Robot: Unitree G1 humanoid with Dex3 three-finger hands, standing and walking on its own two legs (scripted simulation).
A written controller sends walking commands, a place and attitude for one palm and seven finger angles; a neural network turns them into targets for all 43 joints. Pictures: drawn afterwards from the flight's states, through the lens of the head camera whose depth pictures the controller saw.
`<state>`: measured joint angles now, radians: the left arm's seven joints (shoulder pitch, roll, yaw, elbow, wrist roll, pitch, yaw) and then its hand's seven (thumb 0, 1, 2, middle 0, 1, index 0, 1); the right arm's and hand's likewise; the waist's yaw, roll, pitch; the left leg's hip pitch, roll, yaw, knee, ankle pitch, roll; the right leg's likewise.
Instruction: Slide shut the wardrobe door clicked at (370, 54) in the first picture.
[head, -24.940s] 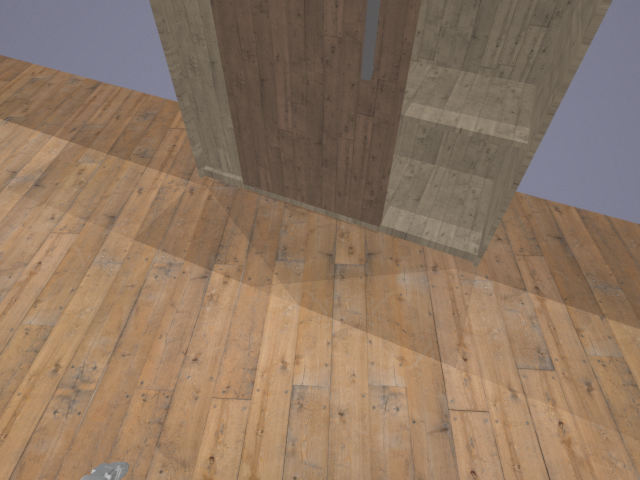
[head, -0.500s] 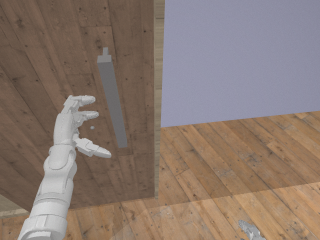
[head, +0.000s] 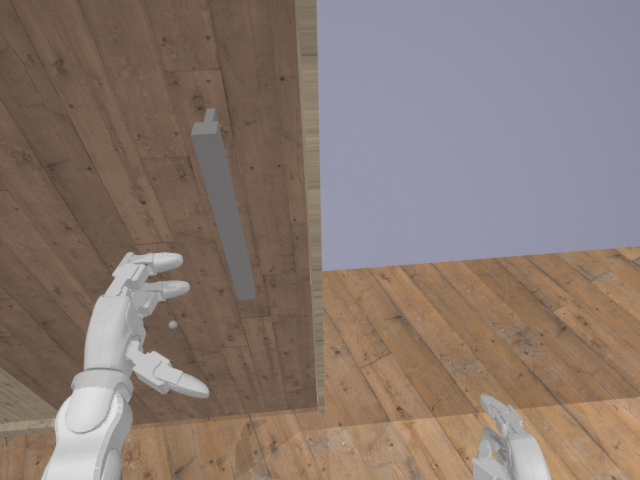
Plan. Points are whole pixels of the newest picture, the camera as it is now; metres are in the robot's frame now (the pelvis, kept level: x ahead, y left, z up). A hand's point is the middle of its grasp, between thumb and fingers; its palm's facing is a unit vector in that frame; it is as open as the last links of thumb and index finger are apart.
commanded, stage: slip the hand off the handle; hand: left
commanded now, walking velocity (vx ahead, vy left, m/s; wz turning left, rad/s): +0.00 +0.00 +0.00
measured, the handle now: (231, 216) +0.43 +0.17 +0.11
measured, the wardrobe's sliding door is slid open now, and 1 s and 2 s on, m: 0.00 0.00 0.00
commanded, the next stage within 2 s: draw the hand back to the body in 0.06 s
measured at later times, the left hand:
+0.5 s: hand (146, 322) +0.25 +0.21 +0.12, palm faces +0.16 -0.99 -0.04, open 14.7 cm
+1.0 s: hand (76, 333) +0.21 +0.26 +0.15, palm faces +0.37 -0.87 -0.32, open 12.6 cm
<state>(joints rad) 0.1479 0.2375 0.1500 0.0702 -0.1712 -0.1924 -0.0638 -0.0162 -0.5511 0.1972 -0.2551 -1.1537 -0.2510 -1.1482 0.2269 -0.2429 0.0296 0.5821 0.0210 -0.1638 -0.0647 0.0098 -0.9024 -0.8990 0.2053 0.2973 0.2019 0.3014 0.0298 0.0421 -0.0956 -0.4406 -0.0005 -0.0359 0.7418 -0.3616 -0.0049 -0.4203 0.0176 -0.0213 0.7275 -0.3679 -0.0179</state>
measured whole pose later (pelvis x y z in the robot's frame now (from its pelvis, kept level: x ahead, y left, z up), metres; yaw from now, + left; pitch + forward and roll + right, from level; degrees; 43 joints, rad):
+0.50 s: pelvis +0.02 +0.00 +0.01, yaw +0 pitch +3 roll +0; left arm 0.28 0.25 0.24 -0.10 -0.31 -0.08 -0.16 -0.02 -0.55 0.20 -0.25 -1.15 -0.25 -1.15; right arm 0.27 -0.25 0.04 0.61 0.04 -0.25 -0.09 0.01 -0.90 -0.90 0.21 0.30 0.20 0.30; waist 0.03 0.05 -0.10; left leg -0.38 0.00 -0.04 0.69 -0.37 -0.01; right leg -0.36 0.02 -0.02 0.68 -0.37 -0.02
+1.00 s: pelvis +0.01 +0.02 +0.02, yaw +0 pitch -3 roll +0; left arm 0.40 0.32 0.21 -0.31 -0.08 -0.05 0.09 -0.01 -0.10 0.42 -0.24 -0.89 -0.24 -0.88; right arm 0.21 -0.21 0.06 0.64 0.00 -0.17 -0.09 0.01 -0.90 -0.90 0.21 0.30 0.20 0.30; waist 0.07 0.06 -0.02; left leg -0.19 -0.03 -0.03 0.54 -0.29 0.02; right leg -0.16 -0.01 -0.01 0.52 -0.30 0.01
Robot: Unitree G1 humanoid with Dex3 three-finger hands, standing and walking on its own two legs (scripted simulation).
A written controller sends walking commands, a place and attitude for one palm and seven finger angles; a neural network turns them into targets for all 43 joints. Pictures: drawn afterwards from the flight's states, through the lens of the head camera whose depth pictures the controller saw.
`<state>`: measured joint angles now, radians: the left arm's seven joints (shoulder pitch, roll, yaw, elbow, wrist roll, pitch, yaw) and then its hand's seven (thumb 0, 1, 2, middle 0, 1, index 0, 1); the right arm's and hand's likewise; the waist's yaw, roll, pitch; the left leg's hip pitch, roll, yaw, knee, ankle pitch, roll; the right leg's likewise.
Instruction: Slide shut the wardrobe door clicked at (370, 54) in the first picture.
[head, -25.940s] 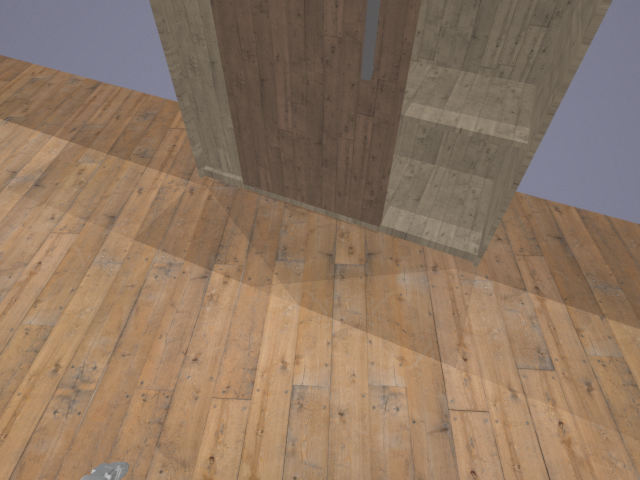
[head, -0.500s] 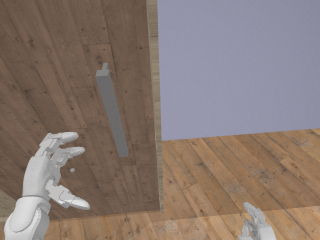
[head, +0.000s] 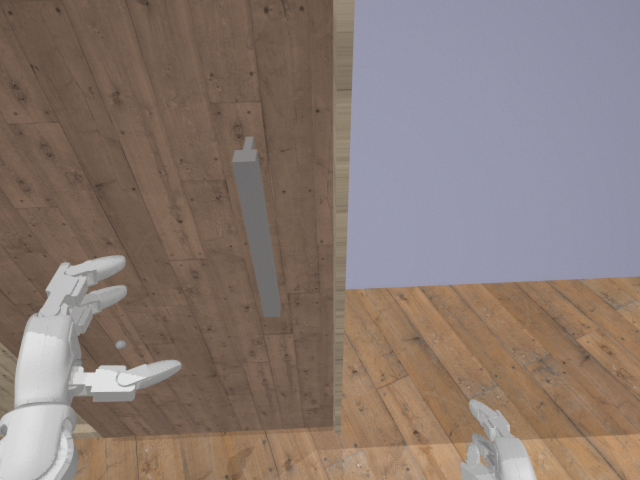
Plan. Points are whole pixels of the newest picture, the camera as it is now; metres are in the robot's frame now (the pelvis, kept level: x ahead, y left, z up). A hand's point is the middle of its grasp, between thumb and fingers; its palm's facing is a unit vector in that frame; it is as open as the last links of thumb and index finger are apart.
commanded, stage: draw the hand back to the body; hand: left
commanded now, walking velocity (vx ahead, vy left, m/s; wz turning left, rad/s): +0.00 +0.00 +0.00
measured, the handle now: (262, 237) +0.42 +0.15 +0.09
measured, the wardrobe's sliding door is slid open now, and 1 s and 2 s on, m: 0.00 0.00 0.00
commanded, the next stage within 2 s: step back with the hand held close in 0.76 s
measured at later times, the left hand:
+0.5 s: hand (76, 333) +0.19 +0.26 +0.17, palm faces +0.47 -0.80 -0.37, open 7.9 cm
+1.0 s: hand (69, 324) +0.19 +0.26 +0.18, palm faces +0.48 -0.79 -0.39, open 7.4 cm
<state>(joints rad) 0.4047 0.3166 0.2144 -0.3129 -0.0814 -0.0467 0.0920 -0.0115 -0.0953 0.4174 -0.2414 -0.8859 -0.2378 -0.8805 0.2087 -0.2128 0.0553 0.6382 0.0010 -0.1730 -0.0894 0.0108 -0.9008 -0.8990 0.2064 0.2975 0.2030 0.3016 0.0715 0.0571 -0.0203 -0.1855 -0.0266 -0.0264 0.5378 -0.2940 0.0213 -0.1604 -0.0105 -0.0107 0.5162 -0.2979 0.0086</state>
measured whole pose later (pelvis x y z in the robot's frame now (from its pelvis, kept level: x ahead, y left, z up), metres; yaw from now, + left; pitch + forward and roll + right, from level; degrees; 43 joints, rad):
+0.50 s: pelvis +0.00 -0.01 +0.01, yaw -1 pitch -5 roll +0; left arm 0.43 0.35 0.34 -0.35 -0.08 -0.09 0.10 0.01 0.77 0.84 -0.21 -0.38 -0.21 -0.37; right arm 0.20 -0.23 0.02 0.66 0.00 -0.14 -0.08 0.01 -0.90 -0.90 0.21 0.30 0.20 0.30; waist 0.08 0.06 0.00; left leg -0.12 -0.01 -0.02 0.46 -0.26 0.01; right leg -0.10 0.00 -0.01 0.44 -0.26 0.00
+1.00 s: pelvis -0.01 -0.01 +0.01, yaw +0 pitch -3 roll -1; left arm 0.40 0.37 0.39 -0.36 -0.07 -0.15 0.10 0.01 0.89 0.90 -0.21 -0.31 -0.21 -0.30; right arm 0.19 -0.22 0.02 0.65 -0.01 -0.11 -0.07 0.01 -0.90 -0.90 0.21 0.30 0.20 0.30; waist 0.06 0.06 -0.01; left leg -0.18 0.01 -0.04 0.49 -0.25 0.01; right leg -0.13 0.02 -0.02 0.41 -0.23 0.00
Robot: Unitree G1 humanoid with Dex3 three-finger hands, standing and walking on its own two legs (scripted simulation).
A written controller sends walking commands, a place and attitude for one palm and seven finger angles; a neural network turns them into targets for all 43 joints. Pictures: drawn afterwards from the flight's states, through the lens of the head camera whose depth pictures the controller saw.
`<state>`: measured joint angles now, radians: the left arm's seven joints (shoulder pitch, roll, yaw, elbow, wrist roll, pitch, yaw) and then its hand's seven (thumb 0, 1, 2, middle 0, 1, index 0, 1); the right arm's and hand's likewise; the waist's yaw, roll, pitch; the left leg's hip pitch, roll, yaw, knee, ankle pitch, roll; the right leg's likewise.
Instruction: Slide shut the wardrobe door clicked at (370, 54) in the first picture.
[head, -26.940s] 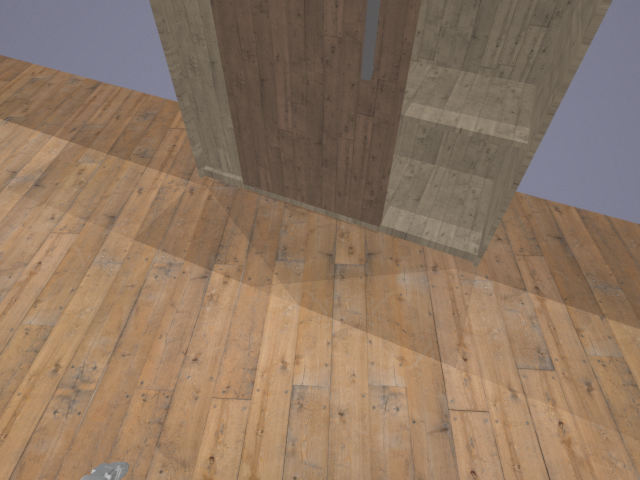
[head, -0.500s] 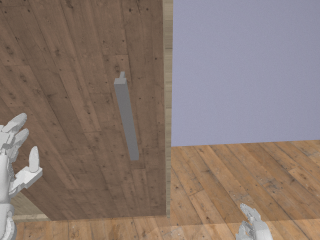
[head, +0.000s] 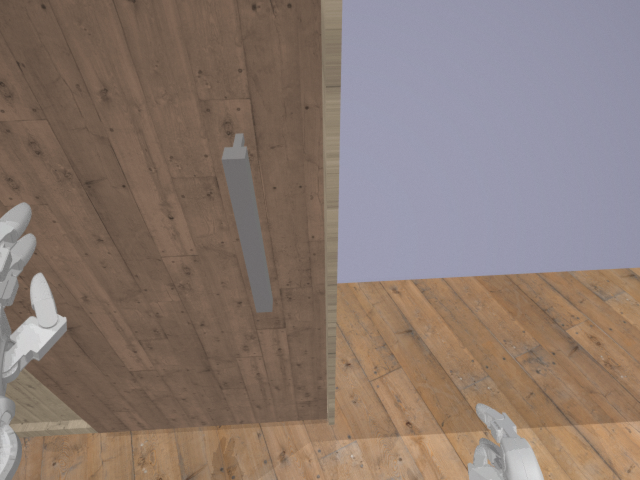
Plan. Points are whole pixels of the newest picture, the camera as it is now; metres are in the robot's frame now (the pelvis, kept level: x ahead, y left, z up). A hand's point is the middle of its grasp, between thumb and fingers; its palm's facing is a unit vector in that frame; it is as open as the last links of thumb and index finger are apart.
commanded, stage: step back with the hand held close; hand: left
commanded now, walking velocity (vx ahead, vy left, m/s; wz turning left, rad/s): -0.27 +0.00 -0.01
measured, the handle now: (253, 233) +0.43 +0.16 +0.08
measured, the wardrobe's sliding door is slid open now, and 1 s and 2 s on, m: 0.00 0.00 0.00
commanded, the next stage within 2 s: stop stepping back and stand still in 1.22 s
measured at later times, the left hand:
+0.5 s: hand (1, 392) +0.14 +0.29 +0.16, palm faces +0.46 -0.78 -0.42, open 7.4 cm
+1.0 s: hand out of the picture +0.08 +0.28 +0.17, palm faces +0.43 -0.80 -0.42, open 7.4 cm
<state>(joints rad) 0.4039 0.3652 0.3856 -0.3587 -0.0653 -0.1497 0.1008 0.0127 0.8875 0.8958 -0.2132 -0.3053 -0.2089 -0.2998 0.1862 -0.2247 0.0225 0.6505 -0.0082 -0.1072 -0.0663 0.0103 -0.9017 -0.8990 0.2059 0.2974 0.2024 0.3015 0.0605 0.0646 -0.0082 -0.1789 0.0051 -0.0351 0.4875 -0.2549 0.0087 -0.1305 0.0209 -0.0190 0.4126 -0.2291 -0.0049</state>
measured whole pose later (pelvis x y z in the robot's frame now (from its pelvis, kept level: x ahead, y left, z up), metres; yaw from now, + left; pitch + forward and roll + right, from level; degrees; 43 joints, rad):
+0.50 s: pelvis -0.06 +0.03 -0.01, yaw +0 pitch +0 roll -2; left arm 0.50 0.40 0.42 -0.48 -0.03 -0.23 0.13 0.01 0.89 0.90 -0.21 -0.31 -0.21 -0.30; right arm 0.22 -0.20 0.01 0.58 0.00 -0.08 -0.08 0.01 -0.90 -0.90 0.21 0.30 0.20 0.30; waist 0.03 0.00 0.00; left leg -0.39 -0.02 -0.02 0.60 -0.21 0.05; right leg -0.33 0.00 -0.01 0.52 -0.18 0.03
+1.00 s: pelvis -0.12 +0.03 -0.02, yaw +2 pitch +0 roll -3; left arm 0.51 0.44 0.42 -0.57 -0.03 -0.30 0.14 0.01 0.88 0.90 -0.22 -0.31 -0.21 -0.30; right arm 0.21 -0.21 -0.02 0.62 -0.02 -0.09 -0.06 0.01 -0.90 -0.90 0.21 0.30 0.20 0.30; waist 0.00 -0.02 0.02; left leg -0.52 -0.03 -0.04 0.65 -0.22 0.02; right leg -0.40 0.04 0.04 0.58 -0.18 0.03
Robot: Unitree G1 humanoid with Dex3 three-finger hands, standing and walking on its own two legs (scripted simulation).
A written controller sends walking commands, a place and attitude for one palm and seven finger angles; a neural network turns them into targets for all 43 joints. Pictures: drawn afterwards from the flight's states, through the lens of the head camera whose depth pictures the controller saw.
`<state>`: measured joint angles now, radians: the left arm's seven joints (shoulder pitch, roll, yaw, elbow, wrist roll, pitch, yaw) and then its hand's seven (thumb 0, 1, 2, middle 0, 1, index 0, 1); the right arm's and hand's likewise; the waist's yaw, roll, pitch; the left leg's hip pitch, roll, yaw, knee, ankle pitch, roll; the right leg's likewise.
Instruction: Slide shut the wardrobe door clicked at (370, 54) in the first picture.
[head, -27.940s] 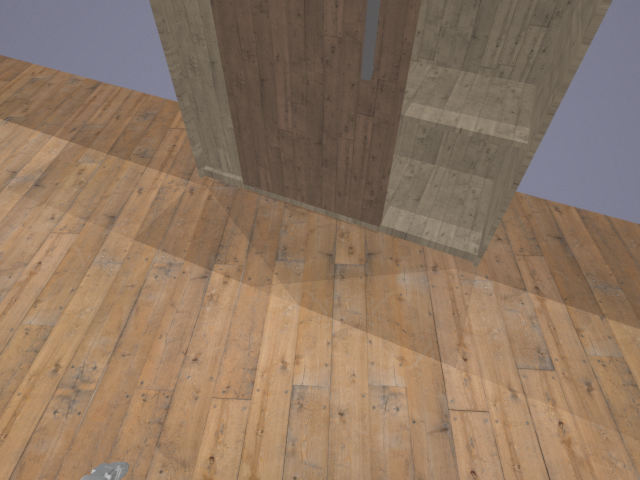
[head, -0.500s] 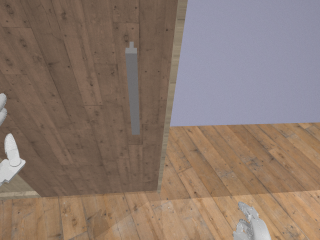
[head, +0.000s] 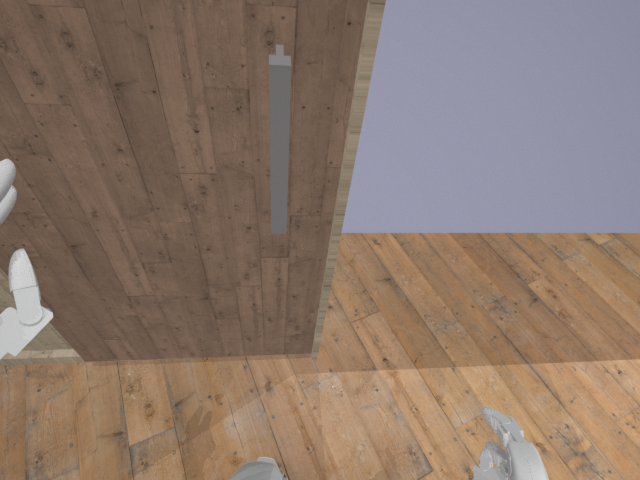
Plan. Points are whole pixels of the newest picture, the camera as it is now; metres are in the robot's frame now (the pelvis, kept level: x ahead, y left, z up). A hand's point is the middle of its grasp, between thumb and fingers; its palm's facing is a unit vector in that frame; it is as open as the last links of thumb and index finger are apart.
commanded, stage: step back with the hand held close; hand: left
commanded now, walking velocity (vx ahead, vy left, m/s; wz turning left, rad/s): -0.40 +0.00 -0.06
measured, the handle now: (279, 151) +0.55 +0.11 +0.11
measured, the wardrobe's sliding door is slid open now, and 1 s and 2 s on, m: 0.00 0.00 0.00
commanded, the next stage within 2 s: stop stepping back and stand still in 0.22 s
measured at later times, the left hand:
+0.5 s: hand out of the picture +0.14 +0.26 +0.19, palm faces +0.33 -0.86 -0.39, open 7.4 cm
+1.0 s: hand out of the picture +0.08 +0.28 +0.19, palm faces +0.38 -0.84 -0.39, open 7.4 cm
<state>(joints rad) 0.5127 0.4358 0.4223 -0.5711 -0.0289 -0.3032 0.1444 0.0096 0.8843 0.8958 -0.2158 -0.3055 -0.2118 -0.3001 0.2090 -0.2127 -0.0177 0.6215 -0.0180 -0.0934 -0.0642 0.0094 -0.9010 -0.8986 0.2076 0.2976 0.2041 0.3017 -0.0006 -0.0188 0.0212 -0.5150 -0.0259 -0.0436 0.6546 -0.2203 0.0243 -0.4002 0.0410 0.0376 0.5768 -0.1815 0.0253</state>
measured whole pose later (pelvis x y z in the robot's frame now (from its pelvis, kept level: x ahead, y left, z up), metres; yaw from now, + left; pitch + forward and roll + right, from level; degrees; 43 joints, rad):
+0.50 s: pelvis -0.10 +0.01 +0.01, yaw -5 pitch +1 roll -3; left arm 0.48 0.47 0.44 -0.49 -0.06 -0.23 0.12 0.01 0.88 0.90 -0.22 -0.31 -0.21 -0.30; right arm 0.22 -0.16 0.02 0.66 -0.02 -0.14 -0.08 0.01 -0.90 -0.90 0.21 0.30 0.20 0.30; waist -0.03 -0.06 -0.03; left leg -0.43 -0.03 0.00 0.52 -0.11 0.06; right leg -0.30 0.04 0.07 0.69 -0.45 0.01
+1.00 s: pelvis -0.14 +0.04 +0.01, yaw -4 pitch -2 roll -1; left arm 0.51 0.42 0.43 -0.50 -0.02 -0.20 0.16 0.01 0.89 0.90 -0.21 -0.30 -0.21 -0.30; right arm 0.28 -0.14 0.03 0.67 -0.03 -0.15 -0.06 0.01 -0.90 -0.90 0.20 0.30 0.20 0.30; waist -0.05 -0.06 -0.04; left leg -0.31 0.02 0.02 0.59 -0.24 0.01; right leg -0.36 0.03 -0.04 0.79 -0.45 -0.01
